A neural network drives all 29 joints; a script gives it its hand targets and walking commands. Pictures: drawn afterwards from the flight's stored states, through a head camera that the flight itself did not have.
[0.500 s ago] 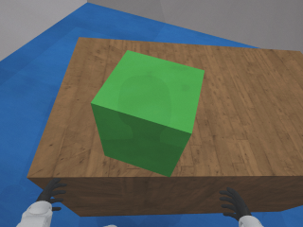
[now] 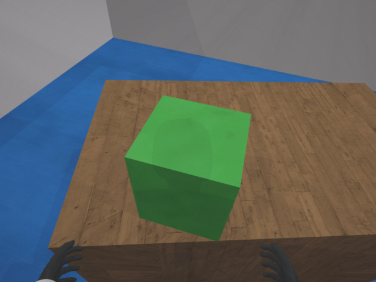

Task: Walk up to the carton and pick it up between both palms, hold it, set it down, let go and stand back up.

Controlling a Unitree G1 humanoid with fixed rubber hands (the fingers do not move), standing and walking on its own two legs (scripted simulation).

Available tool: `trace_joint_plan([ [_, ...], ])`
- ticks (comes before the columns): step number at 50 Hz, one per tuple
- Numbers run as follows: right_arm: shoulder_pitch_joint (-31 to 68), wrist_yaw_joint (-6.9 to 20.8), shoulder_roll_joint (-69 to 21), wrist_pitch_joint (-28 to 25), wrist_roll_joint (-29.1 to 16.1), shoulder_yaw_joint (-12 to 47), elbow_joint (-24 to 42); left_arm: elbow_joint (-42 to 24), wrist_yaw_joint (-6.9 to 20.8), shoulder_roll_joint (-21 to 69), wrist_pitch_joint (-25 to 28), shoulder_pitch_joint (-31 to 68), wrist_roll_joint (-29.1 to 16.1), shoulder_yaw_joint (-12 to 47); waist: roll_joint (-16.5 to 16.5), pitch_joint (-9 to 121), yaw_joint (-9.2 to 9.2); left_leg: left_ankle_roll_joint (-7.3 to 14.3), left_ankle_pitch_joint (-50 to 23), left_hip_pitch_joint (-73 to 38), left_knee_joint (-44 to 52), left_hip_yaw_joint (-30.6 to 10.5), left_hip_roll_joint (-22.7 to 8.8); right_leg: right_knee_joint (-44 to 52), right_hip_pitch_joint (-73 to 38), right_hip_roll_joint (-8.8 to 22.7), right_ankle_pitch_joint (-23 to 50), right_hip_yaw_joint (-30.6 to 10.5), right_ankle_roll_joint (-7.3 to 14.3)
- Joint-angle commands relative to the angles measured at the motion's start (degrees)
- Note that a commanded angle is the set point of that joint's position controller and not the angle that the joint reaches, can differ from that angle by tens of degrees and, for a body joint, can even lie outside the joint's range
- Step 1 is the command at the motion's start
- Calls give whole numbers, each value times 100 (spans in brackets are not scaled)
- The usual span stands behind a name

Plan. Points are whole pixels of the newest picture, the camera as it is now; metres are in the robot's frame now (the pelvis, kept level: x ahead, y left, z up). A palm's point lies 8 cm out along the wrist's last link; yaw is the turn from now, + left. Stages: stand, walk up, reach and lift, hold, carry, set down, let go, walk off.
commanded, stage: reach and lift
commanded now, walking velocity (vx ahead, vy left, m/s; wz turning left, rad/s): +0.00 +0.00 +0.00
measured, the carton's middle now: (191, 169) +0.37 +0.00 +0.02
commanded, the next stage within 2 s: none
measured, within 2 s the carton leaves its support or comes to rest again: neither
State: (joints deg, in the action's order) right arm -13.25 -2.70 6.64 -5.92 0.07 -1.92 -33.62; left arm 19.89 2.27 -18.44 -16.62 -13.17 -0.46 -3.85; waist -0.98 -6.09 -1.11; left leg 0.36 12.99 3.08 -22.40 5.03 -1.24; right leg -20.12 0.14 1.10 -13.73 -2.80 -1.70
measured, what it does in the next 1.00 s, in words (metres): stands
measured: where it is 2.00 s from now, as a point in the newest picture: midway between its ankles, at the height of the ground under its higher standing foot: outside the picture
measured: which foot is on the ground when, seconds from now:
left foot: down 0.00-1.00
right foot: down 0.00-1.00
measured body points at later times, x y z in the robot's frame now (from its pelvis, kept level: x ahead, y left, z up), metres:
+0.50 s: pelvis -0.01 +0.01 +0.00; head -0.02 +0.03 +0.45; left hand +0.16 +0.28 -0.03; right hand +0.17 -0.19 -0.02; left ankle +0.00 +0.11 -0.74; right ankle -0.02 -0.14 -0.74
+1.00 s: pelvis +0.00 +0.02 +0.00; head -0.02 +0.05 +0.45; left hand +0.17 +0.27 +0.02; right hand +0.17 -0.16 +0.03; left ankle +0.00 +0.11 -0.74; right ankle -0.02 -0.14 -0.74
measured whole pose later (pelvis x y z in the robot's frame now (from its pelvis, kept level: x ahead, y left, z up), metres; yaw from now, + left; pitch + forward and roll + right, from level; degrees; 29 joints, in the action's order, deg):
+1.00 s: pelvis +0.00 +0.02 +0.00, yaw +0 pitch -9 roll -1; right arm -30.6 -13.9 -1.7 2.2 -6.9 1.3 8.9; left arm -3.3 7.5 -24.7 0.9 -24.2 -14.2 0.9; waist -1.8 -6.1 -4.6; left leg 2.2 14.6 1.8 -24.8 5.3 -0.6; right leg -18.3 -3.1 1.8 -13.1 -3.0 -2.1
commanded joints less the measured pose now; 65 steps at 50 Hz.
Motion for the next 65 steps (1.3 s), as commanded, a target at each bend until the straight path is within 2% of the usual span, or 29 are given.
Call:
trace_joint_plan([
  [1,-17,-201,925,-218,19,-407,1353,-770,42,-707,296,52,-180,-211,171,403,-62,-415,-1807,-594,376,230,167,442,432,-403,949,412,340],
  [2,-79,-222,893,-235,32,-415,1526,-885,45,-743,350,35,-225,-279,19,469,-97,-385,-1835,-537,377,269,187,421,423,-401,1051,412,288],
  [4,-79,-248,716,-192,-3,-271,1738,-1052,52,-750,480,113,-268,-230,113,345,-173,-400,-1678,-427,415,294,177,447,438,-358,889,349,301],
  [7,-237,-245,555,-106,-73,-184,2123,-1139,89,-721,614,57,-381,-235,48,242,-202,-344,-1525,-444,500,291,174,520,475,-335,708,273,315],
  [10,-333,-312,343,43,-194,-121,2422,-1423,126,-812,687,93,-475,-229,262,48,-210,-344,-1277,-331,550,290,169,611,511,-249,487,167,345],
  [12,-436,-379,217,155,-271,-110,2551,-1560,173,-874,720,97,-509,-233,381,-4,-134,-348,-1193,-401,555,292,176,654,511,-222,443,146,338],
  [13,-521,-399,203,250,-287,-50,2609,-1491,199,-942,700,27,-495,-324,429,-115,-181,-315,-1070,-350,558,277,172,691,575,-154,364,86,346],
  [20,-853,-633,12,524,-404,-160,3148,-2077,327,-1041,813,-241,-663,-307,719,-89,-73,-329,-1207,-369,528,180,90,705,511,-134,459,63,384],
  [23,-1032,-702,-62,513,-467,-59,3435,-2303,343,-1123,982,-381,-793,-336,780,59,-143,-321,-1297,-268,417,129,50,658,500,-101,465,36,387],
  [25,-1176,-752,-100,508,-446,-66,3621,-2301,372,-1063,1059,-595,-888,-243,671,58,-94,-323,-1365,-306,416,94,19,657,478,-148,511,63,396],
  [30,-1559,-888,-267,374,-455,39,4326,-2689,452,-1217,1457,-878,-1123,-197,489,190,-199,-284,-1516,-312,303,-15,7,610,468,-162,630,47,369],
  [34,-1731,-970,-415,397,-482,97,4669,-2665,516,-1260,1684,-980,-1313,-107,322,-57,-211,-245,-1092,-139,406,-119,-60,632,524,-152,371,22,408],
  [35,-1747,-967,-451,378,-506,174,4811,-2808,512,-1296,1735,-982,-1295,-120,370,2,-288,-238,-1145,-114,383,-123,-36,618,504,-151,421,1,424],
  [36,-1752,-982,-442,407,-514,208,4918,-2870,519,-1297,1782,-987,-1330,-72,400,-71,-277,-246,-1020,-122,395,-169,-35,634,545,-149,355,3,434],
  [38,-1774,-1015,-429,491,-531,169,4908,-2846,546,-1302,1820,-940,-1377,15,527,-183,-236,-247,-681,-3,520,-272,-143,597,494,-131,241,10,442],
  [40,-1792,-1051,-504,512,-571,224,5044,-3000,553,-1328,1894,-927,-1422,53,580,-134,-253,-274,-813,-16,499,-326,-150,579,444,-139,322,-10,475],
  [45,-1745,-1139,-527,628,-669,183,5090,-3222,515,-1399,1973,-809,-1424,74,907,-178,-246,-270,-520,130,575,-460,-224,513,344,-120,250,-31,487],
  [47,-1803,-1155,-611,639,-723,230,5128,-3344,496,-1397,1972,-900,-1351,55,1023,-176,-270,-283,-691,71,534,-502,-236,525,317,-120,344,-64,509],
  [50,-1903,-1224,-631,654,-758,301,5223,-3374,538,-1362,1956,-1008,-1429,78,969,-123,-199,-337,-1232,-183,399,-532,-226,563,381,-121,543,-54,499],
  [52,-1823,-1266,-597,670,-752,305,5266,-3380,586,-1371,1933,-907,-1391,77,1009,-222,-211,-355,-1298,-251,368,-561,-231,619,441,-127,529,-79,485],
  [55,-1542,-1294,-483,779,-682,151,5283,-3468,576,-1432,1871,-642,-1503,156,1049,-328,-139,-363,-1062,-80,453,-580,-270,609,418,-115,396,-86,488],
  [58,-1308,-1254,-406,932,-689,118,5565,-3594,520,-1435,1810,-461,-1628,249,979,-218,-174,-315,-574,87,577,-645,-347,544,379,-117,234,-77,508],
  [60,-1167,-1241,-349,1034,-725,91,5720,-3762,457,-1480,1788,-327,-1716,283,990,-66,-192,-312,-548,127,607,-681,-377,459,325,-133,286,-69,516],
  [63,-1173,-1250,-357,1258,-756,160,5788,-3740,455,-1502,1621,-316,-1796,170,727,174,-235,-253,-782,-2,520,-538,-306,537,318,-81,419,-148,505],
  [65,-964,-1253,-302,1416,-799,186,5770,-3630,469,-1515,1493,-60,-1798,113,724,218,-212,-224,-633,39,539,-504,-301,539,319,-60,367,-146,478],
])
